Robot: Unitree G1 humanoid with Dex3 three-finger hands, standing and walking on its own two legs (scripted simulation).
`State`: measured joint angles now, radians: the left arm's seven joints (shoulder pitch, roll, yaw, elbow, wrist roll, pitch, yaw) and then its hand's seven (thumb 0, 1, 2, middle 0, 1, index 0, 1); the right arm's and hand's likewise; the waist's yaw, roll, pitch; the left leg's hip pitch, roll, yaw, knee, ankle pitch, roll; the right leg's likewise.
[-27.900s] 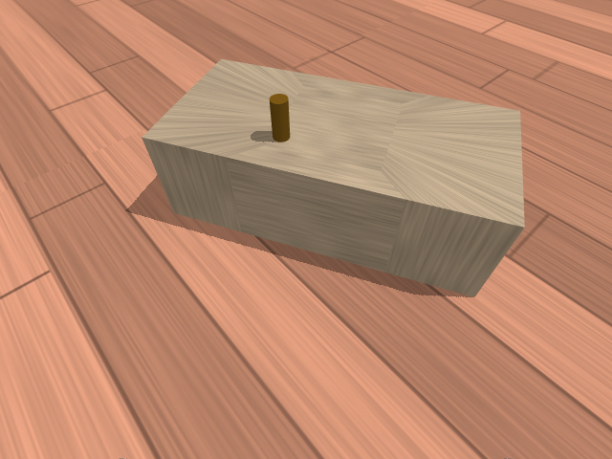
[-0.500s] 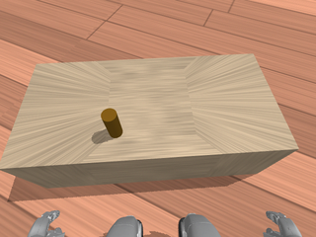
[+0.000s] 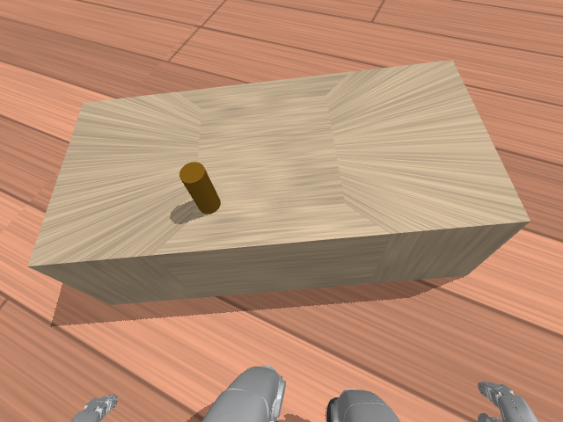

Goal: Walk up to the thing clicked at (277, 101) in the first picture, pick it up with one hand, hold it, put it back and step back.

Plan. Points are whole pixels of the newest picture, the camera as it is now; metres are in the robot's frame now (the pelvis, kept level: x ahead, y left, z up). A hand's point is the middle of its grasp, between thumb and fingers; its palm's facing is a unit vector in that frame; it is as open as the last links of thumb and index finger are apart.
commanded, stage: step back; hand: left
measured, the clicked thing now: (201, 189) +0.61 +0.27 -0.27
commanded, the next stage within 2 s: none
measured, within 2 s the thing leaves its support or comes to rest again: neither
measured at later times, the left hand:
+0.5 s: hand out of the picture -0.06 +0.30 -0.15, palm faces +0.03 -0.92 -0.40, open 7.4 cm
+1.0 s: hand out of the picture -0.19 +0.30 -0.13, palm faces +0.04 -0.89 -0.46, open 7.4 cm
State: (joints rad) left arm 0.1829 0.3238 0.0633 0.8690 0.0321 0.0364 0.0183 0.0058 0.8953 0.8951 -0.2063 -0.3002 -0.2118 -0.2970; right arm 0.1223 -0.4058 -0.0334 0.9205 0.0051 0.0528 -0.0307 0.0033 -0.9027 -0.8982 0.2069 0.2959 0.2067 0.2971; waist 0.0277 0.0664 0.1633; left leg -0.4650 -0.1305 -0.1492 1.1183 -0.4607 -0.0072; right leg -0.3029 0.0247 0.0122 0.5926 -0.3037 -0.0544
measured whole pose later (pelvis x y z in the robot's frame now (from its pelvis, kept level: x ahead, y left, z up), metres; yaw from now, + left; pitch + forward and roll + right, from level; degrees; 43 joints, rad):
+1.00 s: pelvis -0.32 +0.02 -0.01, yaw +4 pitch -1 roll +1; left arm 0.09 0.37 0.07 0.78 0.04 0.04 0.03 0.00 0.90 0.90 -0.21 -0.30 -0.21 -0.30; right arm 0.26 -0.43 -0.07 0.92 -0.02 0.07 -0.01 0.01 -0.90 -0.90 0.21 0.30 0.20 0.30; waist -0.02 0.04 0.17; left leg -0.26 -0.03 -0.07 0.73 -0.46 -0.02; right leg -0.42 -0.08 -0.03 0.66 -0.22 0.02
